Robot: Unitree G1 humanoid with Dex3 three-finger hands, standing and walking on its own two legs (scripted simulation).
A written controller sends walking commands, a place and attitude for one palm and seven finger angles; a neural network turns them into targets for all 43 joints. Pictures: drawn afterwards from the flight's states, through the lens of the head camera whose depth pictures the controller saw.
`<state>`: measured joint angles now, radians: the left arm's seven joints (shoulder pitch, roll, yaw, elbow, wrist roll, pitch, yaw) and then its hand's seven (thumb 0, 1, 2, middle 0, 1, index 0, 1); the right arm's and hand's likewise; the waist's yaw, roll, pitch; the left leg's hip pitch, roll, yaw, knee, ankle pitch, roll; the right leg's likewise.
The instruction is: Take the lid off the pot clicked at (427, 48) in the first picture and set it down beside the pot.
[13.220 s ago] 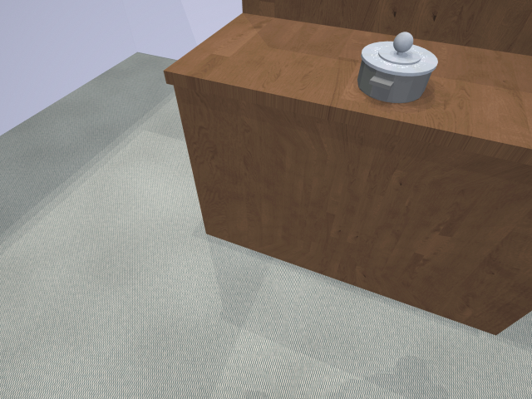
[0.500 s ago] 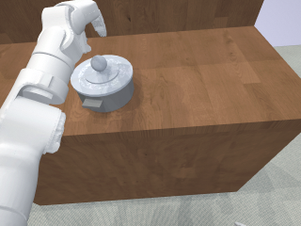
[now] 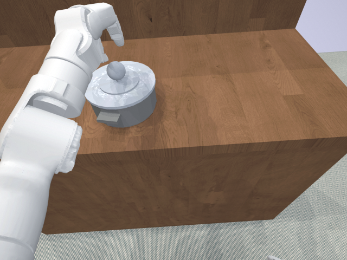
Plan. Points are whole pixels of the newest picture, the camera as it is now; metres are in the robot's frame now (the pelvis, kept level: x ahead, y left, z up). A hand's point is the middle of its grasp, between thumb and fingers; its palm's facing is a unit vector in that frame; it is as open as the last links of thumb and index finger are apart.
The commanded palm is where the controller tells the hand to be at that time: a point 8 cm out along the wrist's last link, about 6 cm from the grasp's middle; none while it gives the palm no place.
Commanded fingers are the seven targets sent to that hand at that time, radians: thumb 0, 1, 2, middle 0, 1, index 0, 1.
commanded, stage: lower the open fingers around the knob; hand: left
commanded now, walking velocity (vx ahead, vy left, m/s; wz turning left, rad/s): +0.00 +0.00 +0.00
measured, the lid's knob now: (116, 70) +0.53 +0.12 +0.17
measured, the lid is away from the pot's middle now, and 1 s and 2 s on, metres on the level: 0.00 0.00 0.00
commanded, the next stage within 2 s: close the fingers and squeeze the knob in 0.98 s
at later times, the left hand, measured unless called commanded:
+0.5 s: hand (110, 62) +0.50 +0.12 +0.21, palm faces -0.34 -0.08 -0.94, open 10.0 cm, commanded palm +0.49 +0.13 +0.26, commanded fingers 0.00 -0.39 1.69 -0.87 -0.08 -0.87 -0.08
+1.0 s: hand (116, 70) +0.50 +0.11 +0.19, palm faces -0.37 -0.07 -0.93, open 10.0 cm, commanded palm +0.50 +0.12 +0.24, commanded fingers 0.00 -0.39 1.69 -0.87 -0.08 -0.87 -0.08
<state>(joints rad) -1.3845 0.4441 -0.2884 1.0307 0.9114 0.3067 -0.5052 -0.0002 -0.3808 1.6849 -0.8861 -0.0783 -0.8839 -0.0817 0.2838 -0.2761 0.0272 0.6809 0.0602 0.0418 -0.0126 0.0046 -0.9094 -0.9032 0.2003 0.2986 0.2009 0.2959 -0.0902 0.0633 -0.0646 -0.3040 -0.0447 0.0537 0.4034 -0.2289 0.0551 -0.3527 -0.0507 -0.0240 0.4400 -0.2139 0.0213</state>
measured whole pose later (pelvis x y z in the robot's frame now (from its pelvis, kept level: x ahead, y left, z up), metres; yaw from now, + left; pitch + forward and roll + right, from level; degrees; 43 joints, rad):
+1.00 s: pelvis +0.01 +0.00 +0.00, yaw +0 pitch +9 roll +0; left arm -1.33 0.40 -0.29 1.12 0.91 0.26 -0.45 0.00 -0.38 1.69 -0.88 -0.08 -0.88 -0.08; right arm 0.32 -0.28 0.01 0.71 0.05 0.02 -0.02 0.00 -0.91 -0.90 0.20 0.30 0.20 0.30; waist -0.12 0.05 -0.07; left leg -0.33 -0.04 0.06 0.42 -0.24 0.05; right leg -0.38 -0.04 -0.02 0.44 -0.22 0.02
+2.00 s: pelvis +0.01 +0.00 +0.00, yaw -1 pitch +9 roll +0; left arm -1.30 0.42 -0.27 1.10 0.90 0.25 -0.47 0.01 0.21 0.82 -0.69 -1.03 -0.63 -1.00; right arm 0.33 -0.28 0.01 0.71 0.05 0.03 -0.02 0.00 -0.91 -0.90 0.20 0.30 0.20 0.30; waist -0.12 0.05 -0.08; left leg -0.33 -0.04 0.06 0.42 -0.25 0.06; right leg -0.37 -0.04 -0.02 0.43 -0.22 0.02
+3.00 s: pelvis +0.01 +0.00 +0.00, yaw +0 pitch +8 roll +0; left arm -1.29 0.41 -0.29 1.08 0.89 0.24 -0.47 0.00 0.31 0.64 -0.74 -1.00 -0.62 -0.97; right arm 0.31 -0.27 0.01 0.72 0.05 0.00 -0.03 0.00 -0.91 -0.90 0.20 0.30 0.20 0.30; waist -0.10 0.06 -0.07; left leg -0.30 -0.03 0.05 0.40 -0.24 0.05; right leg -0.35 -0.04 -0.02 0.43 -0.22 0.01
